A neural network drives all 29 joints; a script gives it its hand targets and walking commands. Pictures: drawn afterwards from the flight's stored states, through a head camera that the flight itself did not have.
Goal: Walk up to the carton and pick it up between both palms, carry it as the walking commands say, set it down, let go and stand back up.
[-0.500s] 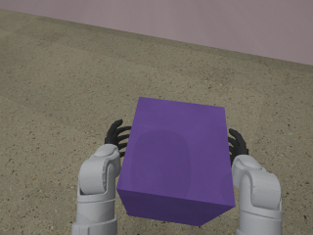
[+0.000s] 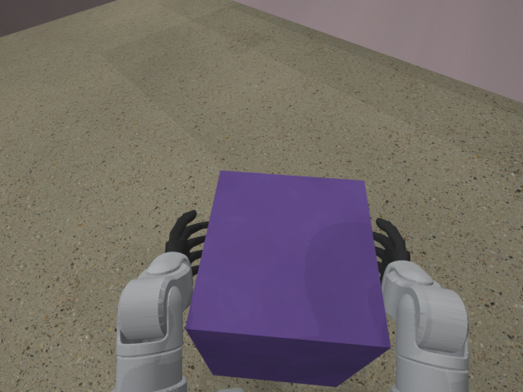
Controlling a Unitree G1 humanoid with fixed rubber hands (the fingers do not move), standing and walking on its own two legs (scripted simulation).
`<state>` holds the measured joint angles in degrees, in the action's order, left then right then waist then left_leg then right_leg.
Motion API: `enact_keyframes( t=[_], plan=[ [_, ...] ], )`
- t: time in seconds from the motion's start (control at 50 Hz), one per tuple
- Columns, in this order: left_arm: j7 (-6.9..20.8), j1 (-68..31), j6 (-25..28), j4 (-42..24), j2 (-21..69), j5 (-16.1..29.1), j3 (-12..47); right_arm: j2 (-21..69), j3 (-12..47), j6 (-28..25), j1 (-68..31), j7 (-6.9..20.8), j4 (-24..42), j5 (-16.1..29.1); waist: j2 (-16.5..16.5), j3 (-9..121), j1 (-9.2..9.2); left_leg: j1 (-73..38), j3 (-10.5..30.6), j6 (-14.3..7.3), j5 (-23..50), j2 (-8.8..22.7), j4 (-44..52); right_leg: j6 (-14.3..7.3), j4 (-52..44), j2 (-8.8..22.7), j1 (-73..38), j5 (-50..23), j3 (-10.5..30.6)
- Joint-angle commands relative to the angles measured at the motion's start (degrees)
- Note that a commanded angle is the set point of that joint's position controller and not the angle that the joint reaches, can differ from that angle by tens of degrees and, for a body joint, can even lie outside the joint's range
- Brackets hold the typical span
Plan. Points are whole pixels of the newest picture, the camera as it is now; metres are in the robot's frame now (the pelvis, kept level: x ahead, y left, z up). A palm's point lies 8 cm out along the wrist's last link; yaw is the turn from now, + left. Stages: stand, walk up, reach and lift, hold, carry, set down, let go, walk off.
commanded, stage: carry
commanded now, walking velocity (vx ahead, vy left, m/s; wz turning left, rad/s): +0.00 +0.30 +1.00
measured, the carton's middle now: (282, 286) +0.29 +0.00 +0.01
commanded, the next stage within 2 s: none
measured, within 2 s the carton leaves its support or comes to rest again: neither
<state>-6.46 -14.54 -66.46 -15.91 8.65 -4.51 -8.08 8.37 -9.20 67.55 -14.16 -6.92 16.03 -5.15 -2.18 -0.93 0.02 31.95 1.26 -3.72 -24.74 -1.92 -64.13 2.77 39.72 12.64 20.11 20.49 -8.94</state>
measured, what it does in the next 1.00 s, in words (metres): steps to the left, turning left: left foot, then right foot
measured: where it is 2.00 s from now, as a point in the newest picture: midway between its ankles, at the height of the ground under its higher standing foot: outside the picture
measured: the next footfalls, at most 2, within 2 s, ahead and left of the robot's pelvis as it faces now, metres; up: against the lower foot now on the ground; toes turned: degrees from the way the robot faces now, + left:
left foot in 0.20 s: +0.09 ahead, +0.28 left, +0.00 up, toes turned +14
right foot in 0.52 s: +0.10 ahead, +0.18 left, +0.00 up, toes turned +19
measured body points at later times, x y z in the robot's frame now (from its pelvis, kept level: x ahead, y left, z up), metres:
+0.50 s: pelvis +0.00 +0.23 -0.02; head +0.08 +0.24 +0.43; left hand +0.23 +0.49 +0.04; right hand +0.35 +0.21 +0.03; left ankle +0.05 +0.27 -0.72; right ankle +0.06 +0.15 -0.71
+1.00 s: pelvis -0.08 +0.37 +0.01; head -0.06 +0.41 +0.46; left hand +0.10 +0.66 +0.07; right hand +0.25 +0.40 +0.08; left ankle -0.07 +0.43 -0.72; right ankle -0.05 +0.24 -0.66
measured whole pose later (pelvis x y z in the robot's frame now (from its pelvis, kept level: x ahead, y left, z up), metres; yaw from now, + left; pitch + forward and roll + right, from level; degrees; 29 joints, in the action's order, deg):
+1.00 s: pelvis -0.08 +0.37 +0.01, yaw +30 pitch +5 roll -4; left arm -6.9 -13.1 -68.8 -19.4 8.3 -5.3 -7.9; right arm 8.6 -8.3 67.6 -14.3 -5.8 15.5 -5.1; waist -0.1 1.6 0.1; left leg 25.8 1.7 -5.1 -11.8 -3.9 -32.5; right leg 3.5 59.6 1.3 30.0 29.4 -5.8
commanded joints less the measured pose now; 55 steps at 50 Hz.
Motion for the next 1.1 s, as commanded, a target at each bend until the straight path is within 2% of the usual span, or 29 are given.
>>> enact_keyframes(
  t=[0.0, 0.08, 0.1, 0.12, 0.14, 0.16, 0.18, 0.2, 0.26, 0.3, 0.38, 0.42, 0.46, 0.48, 0.5, 0.52, 0.54, 0.56, 0.6, 0.64, 0.66, 0.68, 0.7, 0.72, 0.74, 0.76, 0.82, 1.02, 1.08],
  plan=[
    [15.85, -20.27, -1.94, -1.55, 52.88, 21.44, 37.66, 51.62, 46.44, 1.13, -29.47, 13.18, 9.05, 23.23, 24.17, 18.98, 0.23, 4.28, -8.47, 6.25, -1.54, 4.31, 15.73, -4.21, -9.03, 13.21, -20.97, -53.80, -3.49],
    [15.60, -15.50, -1.69, -1.38, 52.29, 19.62, 34.83, 51.69, 49.16, 1.01, -31.58, 12.72, 13.07, 25.65, 30.15, 26.38, 0.29, -5.82, -16.63, 5.23, 3.43, -1.53, 26.38, -0.93, 0.38, 11.61, -24.89, -57.28, -7.17],
    [15.44, -18.50, -1.55, -3.45, 53.23, 20.49, 36.87, 50.98, 48.18, 0.85, -31.18, 12.95, 12.78, 25.38, 27.10, 28.76, 0.76, -14.27, -17.00, 4.25, 6.86, -2.87, 32.46, -0.33, 9.44, 9.58, -20.25, -50.74, -8.65],
    [15.49, -20.65, -1.14, -5.21, 53.15, 21.35, 37.18, 51.38, 48.55, 0.44, -33.27, 13.59, 15.61, 26.24, 22.78, 30.30, 3.32, -26.39, -8.22, 1.05, 12.77, 0.51, 38.19, 1.79, 20.39, 6.51, -7.14, -32.53, -7.89],
    [15.21, -22.51, -1.16, -7.49, 54.47, 21.81, 39.82, 53.22, 47.62, 0.45, -30.42, 13.68, 12.78, 25.22, -1.32, 30.50, 1.73, -36.43, 10.13, -5.08, 47.87, 9.26, 37.12, 5.10, 30.49, -2.16, 10.61, 10.30, -5.35],
    [15.24, -23.76, -1.09, -7.11, 53.07, 21.83, 40.52, 52.23, 46.64, 0.20, -30.37, 13.75, 11.98, 25.33, -18.22, 30.52, 2.30, -41.84, 24.55, -9.34, 77.53, 17.27, 34.03, 7.96, 38.59, -7.20, 22.46, 31.00, -0.81],
    [15.16, -26.51, 0.24, -9.27, 54.53, 22.91, 42.76, 52.70, 46.87, -0.38, -29.76, 14.41, 13.08, 25.02, -11.61, 28.81, 2.09, -39.85, 24.29, -9.42, 89.40, 17.33, 32.99, 7.90, 42.39, -5.89, 22.48, 31.14, 5.38],
    [14.64, -30.47, 0.46, -13.23, 55.60, 24.81, 44.32, 53.01, 46.08, -0.95, -32.36, 14.33, 15.44, 25.35, -6.99, 30.94, 2.44, -38.12, 16.71, -8.19, 82.43, 13.62, 30.46, 7.18, 38.83, -4.99, 20.60, 26.64, 4.89],
    [13.27, -24.91, 0.69, -11.76, 58.67, 22.76, 44.82, 53.78, 43.80, -0.87, -30.58, 15.90, 13.66, 25.94, -11.11, 32.97, 1.50, -38.12, 6.97, -4.19, 63.65, 7.23, 29.00, 5.85, 33.97, -3.67, 20.31, 14.52, 4.95],
    [12.74, -26.22, 0.00, -13.52, 58.76, 23.69, 45.98, 54.62, 42.49, -0.66, -26.03, 15.63, 11.47, 23.95, -14.31, 32.64, 1.50, -39.67, 11.79, -6.94, 69.58, 7.60, 29.25, 5.80, 27.34, -5.92, 20.32, 10.96, 4.19],
    [13.28, -19.32, 0.34, -13.96, 54.57, 22.36, 44.15, 53.80, 42.64, -1.19, -20.20, 15.39, 12.26, 21.14, -9.05, 33.89, 0.80, -34.89, 22.60, -9.79, 73.24, 11.46, 31.20, 3.56, 11.16, -7.78, 9.52, 8.62, 8.25],
    [14.48, -22.56, 0.44, -13.25, 54.59, 23.32, 43.41, 52.54, 44.38, -1.46, -20.42, 14.76, 12.40, 20.47, -4.18, 34.21, 0.89, -30.01, 25.68, -5.34, 67.23, 13.53, 35.10, 0.96, 4.53, -7.85, 1.74, 5.93, 9.54],
    [14.75, -19.66, 0.73, -12.05, 54.53, 22.25, 43.00, 51.99, 45.88, -1.74, -24.71, 14.64, 15.41, 21.62, -4.00, 35.93, -0.15, -23.47, 17.33, 6.45, 66.68, 8.41, 37.64, -0.85, -8.18, -7.97, -12.20, 2.89, 6.16],
    [15.06, -18.99, 0.80, -10.16, 55.93, 21.87, 41.24, 53.37, 47.17, -1.79, -29.30, 14.22, 16.55, 22.67, 0.48, 35.74, -1.04, -15.66, 11.94, 9.91, 58.31, 5.86, 35.61, -2.19, -16.71, -4.86, -22.58, -4.19, 6.45],
    [15.17, -17.01, 0.64, -9.04, 54.10, 21.25, 40.65, 52.13, 47.29, -0.84, -25.41, 14.00, 13.68, 21.67, 17.77, 36.20, -1.88, -5.92, 3.58, 14.11, 31.53, -1.86, 20.35, -9.13, -20.21, 8.83, -30.09, -11.20, 19.82],
    [15.42, -17.42, 0.68, -9.79, 53.59, 21.20, 40.46, 50.73, 47.49, -1.15, -30.32, 13.85, 16.45, 22.81, 33.51, 34.26, -1.31, 2.94, 5.30, 11.30, -6.57, -2.17, -1.32, -16.87, -14.44, 20.57, -27.41, -31.49, 29.48],
    [15.82, -21.24, 0.62, -8.92, 56.22, 23.01, 41.16, 51.33, 47.68, -1.53, -36.04, 13.45, 19.55, 23.74, 26.71, 32.23, -0.52, 2.41, 14.06, 7.45, -8.68, 3.95, -9.93, -17.93, -6.80, 19.80, -20.70, -40.20, 24.59],
    [15.78, -23.02, 0.52, -9.22, 55.57, 23.34, 41.43, 52.23, 47.01, -1.67, -33.97, 13.77, 17.47, 23.20, 18.58, 30.59, -0.04, 2.20, 11.06, 4.98, -6.98, 3.39, -3.30, -15.66, -5.84, 16.12, -19.41, -39.39, 20.02],
    [15.94, -19.72, -0.32, -8.10, 55.30, 22.57, 41.64, 52.20, 44.87, -1.17, -27.69, 13.56, 12.60, 21.82, 11.29, 27.49, -0.15, 3.72, 4.31, 4.64, -2.70, 1.09, 10.30, -11.16, -8.45, 8.02, -20.89, -33.18, 13.19],
    [14.82, -22.07, -1.01, -9.44, 51.76, 21.40, 42.35, 49.22, 44.87, -0.49, -27.18, 14.35, 11.33, 22.92, 12.27, 23.79, 0.15, -6.38, -2.91, 3.49, 0.19, -1.43, 24.98, -7.46, -8.45, 5.43, -11.33, -29.75, 7.60],
    [14.40, -24.28, -2.10, -9.57, 52.91, 21.38, 43.43, 50.75, 44.44, 0.35, -25.43, 14.92, 8.79, 22.84, 10.63, 26.87, 1.74, -14.18, -1.46, 2.46, 8.40, 1.40, 39.01, -4.80, -1.87, 4.15, -11.06, -28.21, 5.05],
    [13.63, -22.79, -2.70, -8.69, 50.46, 19.97, 43.11, 50.30, 43.22, 1.23, -22.45, 15.46, 4.95, 22.41, -1.00, 27.28, 1.52, -22.54, 5.30, 2.34, 26.70, 4.27, 39.23, -1.97, 5.54, -0.65, -2.33, -11.97, 2.92],
    [13.54, -20.92, -3.34, -6.38, 50.11, 19.89, 44.03, 49.01, 42.08, 1.49, -18.41, 16.21, 1.32, 22.30, -21.88, 25.92, 0.57, -30.23, 21.70, 0.28, 64.84, 16.51, 37.47, 3.58, 16.56, -8.28, 11.32, 11.35, -0.90],
    [13.99, -23.90, -3.14, -5.15, 52.06, 21.16, 45.04, 49.89, 40.91, 1.46, -19.39, 16.31, -0.30, 20.93, -19.15, 25.20, 0.69, -32.08, 21.76, -3.40, 77.40, 17.41, 34.50, 3.99, 19.92, -8.48, 14.91, 16.78, 4.04],
    [13.81, -25.01, -3.08, -5.90, 51.79, 20.80, 45.67, 50.56, 40.64, 1.49, -20.33, 16.63, -1.62, 20.61, -17.43, 24.98, 0.57, -29.11, 17.42, -4.40, 73.93, 18.13, 34.79, 3.51, 23.21, -7.70, 14.32, 16.53, 5.29],
    [14.13, -23.65, -3.02, -2.61, 52.59, 20.37, 43.84, 51.48, 41.21, 1.22, -23.20, 16.73, -0.05, 21.15, -10.88, 26.53, 0.75, -27.15, 13.13, -5.66, 56.39, 16.80, 36.22, 3.17, 21.38, -7.14, 12.49, 14.44, 5.25],
    [14.39, -24.72, -2.49, -3.06, 54.21, 21.35, 43.62, 52.45, 43.16, 0.36, -26.32, 16.77, 4.11, 22.74, -3.16, 24.83, 1.23, -28.47, 15.22, -2.22, 45.53, 15.89, 38.48, 3.08, 23.37, -7.42, 16.72, 11.91, 6.28],
    [12.60, -25.75, -0.48, -7.79, 54.95, 22.04, 45.96, 51.76, 41.88, -1.44, -26.55, 16.41, 9.63, 22.64, -3.66, 35.42, 0.82, -46.20, 15.02, 1.78, 60.67, 14.71, 38.03, 1.07, 10.14, -13.61, 13.74, 6.98, 7.02],
    [11.86, -27.77, -0.13, -10.93, 54.30, 22.41, 47.67, 50.59, 40.22, -1.45, -23.89, 16.70, 8.28, 21.92, -9.72, 37.37, 0.02, -44.10, 12.41, 10.38, 61.47, 12.06, 42.09, 0.01, 9.64, -14.96, 9.11, 6.03, 4.61]
  ],
)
